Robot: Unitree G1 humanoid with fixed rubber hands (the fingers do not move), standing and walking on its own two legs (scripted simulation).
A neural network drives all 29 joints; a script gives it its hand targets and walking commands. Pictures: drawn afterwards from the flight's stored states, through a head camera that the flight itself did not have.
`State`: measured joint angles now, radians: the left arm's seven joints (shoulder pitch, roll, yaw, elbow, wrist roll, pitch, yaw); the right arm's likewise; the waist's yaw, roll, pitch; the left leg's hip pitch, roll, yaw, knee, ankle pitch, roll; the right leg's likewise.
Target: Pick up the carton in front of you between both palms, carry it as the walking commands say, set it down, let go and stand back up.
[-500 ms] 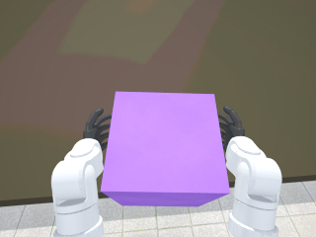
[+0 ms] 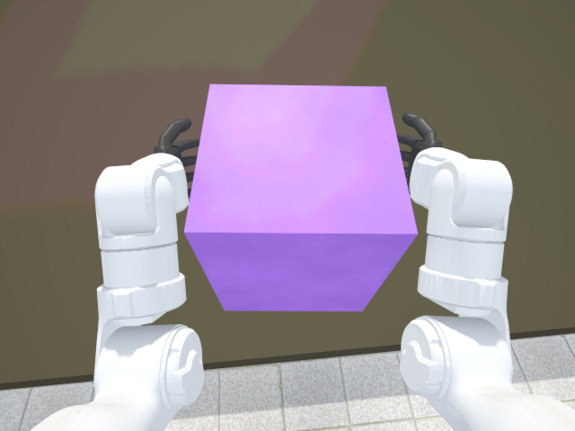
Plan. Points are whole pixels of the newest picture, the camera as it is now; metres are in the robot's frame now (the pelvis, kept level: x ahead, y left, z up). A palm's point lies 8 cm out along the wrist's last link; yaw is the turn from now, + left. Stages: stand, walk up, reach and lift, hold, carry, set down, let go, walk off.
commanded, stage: carry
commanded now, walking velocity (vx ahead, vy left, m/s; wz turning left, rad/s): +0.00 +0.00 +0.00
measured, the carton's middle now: (295, 211) +0.39 -0.01 +0.08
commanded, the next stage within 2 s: none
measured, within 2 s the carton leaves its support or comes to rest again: neither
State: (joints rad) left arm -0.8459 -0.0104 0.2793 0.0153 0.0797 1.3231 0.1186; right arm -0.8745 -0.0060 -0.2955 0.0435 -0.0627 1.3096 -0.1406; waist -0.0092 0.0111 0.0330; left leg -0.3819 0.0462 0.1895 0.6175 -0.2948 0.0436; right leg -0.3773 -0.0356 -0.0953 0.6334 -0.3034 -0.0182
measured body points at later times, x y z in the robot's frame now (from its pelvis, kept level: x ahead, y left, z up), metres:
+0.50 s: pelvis +0.09 -0.01 +0.01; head +0.17 -0.01 +0.45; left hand +0.46 +0.15 +0.10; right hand +0.47 -0.16 +0.10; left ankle +0.13 +0.08 -0.70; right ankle -0.02 -0.10 -0.73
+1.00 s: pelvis +0.12 -0.01 +0.00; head +0.10 -0.01 +0.45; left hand +0.48 +0.12 +0.12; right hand +0.47 -0.18 +0.12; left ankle +0.17 +0.07 -0.73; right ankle +0.07 -0.12 -0.73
